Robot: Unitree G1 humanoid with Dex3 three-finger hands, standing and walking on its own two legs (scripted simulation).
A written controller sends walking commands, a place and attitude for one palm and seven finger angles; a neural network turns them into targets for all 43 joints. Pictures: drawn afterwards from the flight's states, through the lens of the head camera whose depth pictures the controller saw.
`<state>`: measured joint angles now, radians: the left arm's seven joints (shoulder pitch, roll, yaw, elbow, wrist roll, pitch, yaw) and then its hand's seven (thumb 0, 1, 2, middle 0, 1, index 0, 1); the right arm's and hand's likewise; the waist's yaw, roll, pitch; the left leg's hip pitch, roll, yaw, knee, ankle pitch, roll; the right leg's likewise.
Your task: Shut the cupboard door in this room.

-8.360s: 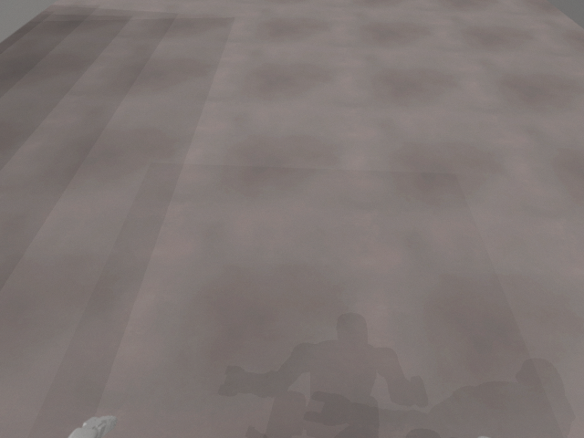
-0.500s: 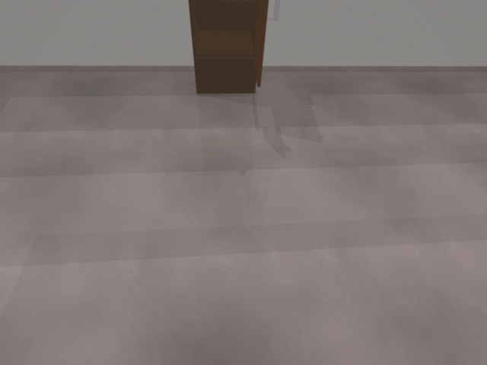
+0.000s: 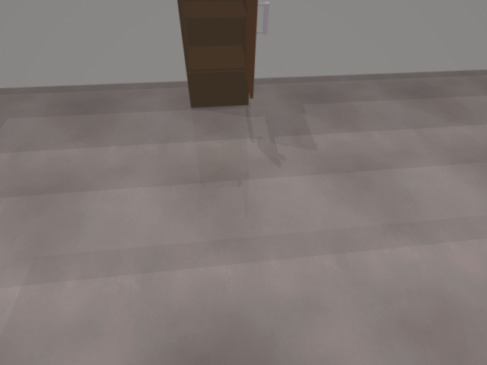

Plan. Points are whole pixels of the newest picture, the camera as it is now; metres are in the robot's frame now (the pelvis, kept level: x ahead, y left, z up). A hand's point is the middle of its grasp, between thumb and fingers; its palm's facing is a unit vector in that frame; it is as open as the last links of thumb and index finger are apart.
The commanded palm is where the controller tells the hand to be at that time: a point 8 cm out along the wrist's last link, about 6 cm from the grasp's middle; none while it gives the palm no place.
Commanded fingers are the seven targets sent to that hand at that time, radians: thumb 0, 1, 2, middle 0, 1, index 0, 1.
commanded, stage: turn or walk to find it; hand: left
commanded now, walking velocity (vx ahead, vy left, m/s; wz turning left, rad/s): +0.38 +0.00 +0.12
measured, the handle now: (261, 18) +1.67 -0.03 -0.04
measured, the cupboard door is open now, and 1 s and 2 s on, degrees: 88 88 88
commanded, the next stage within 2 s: stand and wait in 0.66 s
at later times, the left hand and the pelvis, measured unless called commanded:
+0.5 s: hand out of the picture +0.07 +0.22 -0.19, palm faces +0.20 -0.96 -0.19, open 7.4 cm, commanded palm none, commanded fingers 0.00 0.90 0.90 -0.20 -0.30 -0.20 -0.30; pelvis +0.13 +0.05 -0.02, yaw +7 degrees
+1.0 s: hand (134, 346) +0.20 +0.22 -0.16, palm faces +0.29 -0.92 -0.24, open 7.3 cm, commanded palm none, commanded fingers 0.00 0.90 0.90 -0.20 -0.30 -0.20 -0.30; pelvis +0.21 +0.03 +0.00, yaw +16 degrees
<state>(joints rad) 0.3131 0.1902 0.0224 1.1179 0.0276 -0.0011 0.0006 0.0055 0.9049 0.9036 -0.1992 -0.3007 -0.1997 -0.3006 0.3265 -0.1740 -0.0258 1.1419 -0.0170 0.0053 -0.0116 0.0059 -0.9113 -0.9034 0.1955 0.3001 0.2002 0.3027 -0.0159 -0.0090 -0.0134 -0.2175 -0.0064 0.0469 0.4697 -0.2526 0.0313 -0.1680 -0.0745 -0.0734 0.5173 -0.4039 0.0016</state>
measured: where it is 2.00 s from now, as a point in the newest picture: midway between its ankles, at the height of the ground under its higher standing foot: (218, 331)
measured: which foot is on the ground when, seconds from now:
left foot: down 0.00-0.04, up 0.06-0.34, down 0.36-0.72, up 0.74-1.00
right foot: down 0.00-0.36, up 0.38-0.70, down 0.72-1.00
